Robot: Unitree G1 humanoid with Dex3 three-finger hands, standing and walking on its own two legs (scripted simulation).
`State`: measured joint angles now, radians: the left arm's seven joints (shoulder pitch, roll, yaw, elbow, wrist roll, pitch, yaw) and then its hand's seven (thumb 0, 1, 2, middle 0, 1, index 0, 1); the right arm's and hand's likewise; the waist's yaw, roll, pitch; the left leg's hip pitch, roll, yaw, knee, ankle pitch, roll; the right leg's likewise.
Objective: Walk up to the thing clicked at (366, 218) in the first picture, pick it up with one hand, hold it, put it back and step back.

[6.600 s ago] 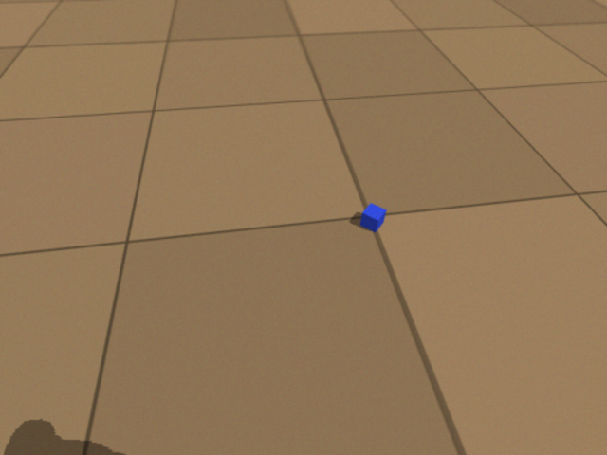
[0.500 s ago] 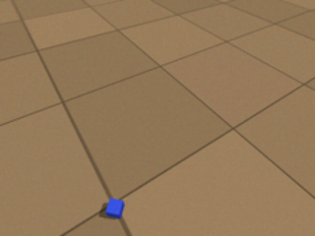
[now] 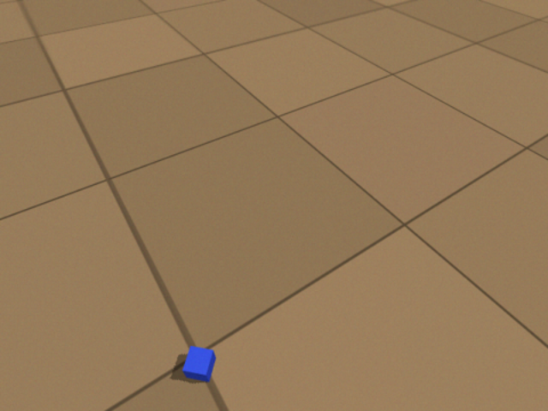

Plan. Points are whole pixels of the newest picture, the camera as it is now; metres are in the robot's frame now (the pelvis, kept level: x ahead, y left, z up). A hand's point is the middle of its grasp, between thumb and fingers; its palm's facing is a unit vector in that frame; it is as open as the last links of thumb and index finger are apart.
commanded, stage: stand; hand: left
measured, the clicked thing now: (199, 363) +0.42 +0.26 -0.74
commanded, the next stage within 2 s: rise first in 1.60 s
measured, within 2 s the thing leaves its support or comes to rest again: neither
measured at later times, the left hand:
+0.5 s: hand out of the picture +0.07 +0.26 -0.16, palm faces -0.03 -0.94 -0.35, open 7.4 cm
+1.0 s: hand out of the picture +0.08 +0.26 -0.16, palm faces -0.03 -0.94 -0.35, open 7.4 cm
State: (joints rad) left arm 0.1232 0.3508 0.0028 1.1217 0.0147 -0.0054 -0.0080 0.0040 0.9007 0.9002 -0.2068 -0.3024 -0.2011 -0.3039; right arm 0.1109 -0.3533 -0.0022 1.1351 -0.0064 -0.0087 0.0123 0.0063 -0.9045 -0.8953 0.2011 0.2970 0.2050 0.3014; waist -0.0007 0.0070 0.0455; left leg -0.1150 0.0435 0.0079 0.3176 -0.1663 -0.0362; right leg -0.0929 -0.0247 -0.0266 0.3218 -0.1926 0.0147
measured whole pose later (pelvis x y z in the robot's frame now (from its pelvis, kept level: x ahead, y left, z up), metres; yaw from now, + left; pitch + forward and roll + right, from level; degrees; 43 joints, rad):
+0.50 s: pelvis +0.00 +0.00 +0.00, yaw +0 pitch -2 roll +0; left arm 0.13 0.35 0.00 1.12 0.02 0.00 -0.01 0.00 0.90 0.90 -0.21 -0.30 -0.20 -0.30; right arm 0.12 -0.35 0.00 1.13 -0.01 -0.01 0.01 0.01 -0.90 -0.90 0.20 0.30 0.21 0.30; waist 0.00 0.01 0.05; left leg -0.12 0.04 0.01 0.32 -0.17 -0.03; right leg -0.10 -0.03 -0.02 0.32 -0.19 0.02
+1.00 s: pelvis +0.00 +0.00 +0.00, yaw +0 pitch -2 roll +0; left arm 0.12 0.35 0.00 1.11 0.02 0.00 -0.01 0.00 0.90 0.90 -0.21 -0.30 -0.20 -0.30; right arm 0.11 -0.35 0.00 1.13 -0.01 -0.01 0.01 0.01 -0.90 -0.90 0.20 0.30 0.21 0.30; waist 0.00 0.00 0.05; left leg -0.11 0.04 0.01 0.32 -0.17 -0.03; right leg -0.09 -0.03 -0.02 0.32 -0.20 0.02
